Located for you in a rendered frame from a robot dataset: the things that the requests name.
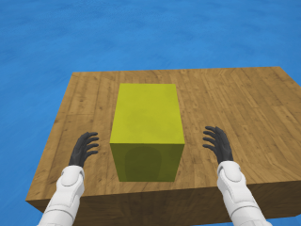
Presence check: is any robot right forearm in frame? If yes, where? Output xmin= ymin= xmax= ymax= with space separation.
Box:
xmin=216 ymin=161 xmax=273 ymax=226

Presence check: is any right robot hand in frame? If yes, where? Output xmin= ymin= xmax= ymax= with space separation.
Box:
xmin=202 ymin=126 xmax=234 ymax=165

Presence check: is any pedestal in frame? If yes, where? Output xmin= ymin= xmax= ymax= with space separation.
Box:
xmin=25 ymin=66 xmax=301 ymax=226

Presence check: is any carton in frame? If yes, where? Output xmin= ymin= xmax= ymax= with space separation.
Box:
xmin=109 ymin=83 xmax=185 ymax=183

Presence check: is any robot left forearm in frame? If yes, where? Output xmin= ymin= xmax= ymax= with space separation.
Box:
xmin=37 ymin=165 xmax=85 ymax=226

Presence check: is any left robot hand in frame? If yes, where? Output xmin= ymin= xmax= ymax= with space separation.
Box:
xmin=68 ymin=132 xmax=99 ymax=168

